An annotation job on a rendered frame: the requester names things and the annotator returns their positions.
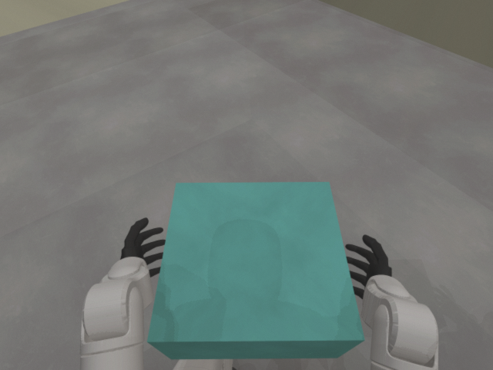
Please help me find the robot right forearm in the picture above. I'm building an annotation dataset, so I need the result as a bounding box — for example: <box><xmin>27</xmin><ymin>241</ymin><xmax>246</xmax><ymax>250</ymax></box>
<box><xmin>361</xmin><ymin>274</ymin><xmax>438</xmax><ymax>370</ymax></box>

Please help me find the right robot hand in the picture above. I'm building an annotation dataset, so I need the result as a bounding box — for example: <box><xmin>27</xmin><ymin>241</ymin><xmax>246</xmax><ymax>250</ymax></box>
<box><xmin>345</xmin><ymin>235</ymin><xmax>392</xmax><ymax>299</ymax></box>

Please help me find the robot left forearm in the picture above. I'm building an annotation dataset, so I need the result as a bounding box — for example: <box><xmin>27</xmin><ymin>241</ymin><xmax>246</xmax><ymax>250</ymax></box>
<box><xmin>79</xmin><ymin>257</ymin><xmax>154</xmax><ymax>370</ymax></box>

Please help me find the carton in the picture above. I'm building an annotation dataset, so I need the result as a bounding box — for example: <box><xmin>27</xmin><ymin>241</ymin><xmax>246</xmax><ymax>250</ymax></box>
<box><xmin>147</xmin><ymin>182</ymin><xmax>365</xmax><ymax>359</ymax></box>

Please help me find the left robot hand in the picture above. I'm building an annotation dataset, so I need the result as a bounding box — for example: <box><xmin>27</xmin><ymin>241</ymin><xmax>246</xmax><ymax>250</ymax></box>
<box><xmin>120</xmin><ymin>218</ymin><xmax>166</xmax><ymax>277</ymax></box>

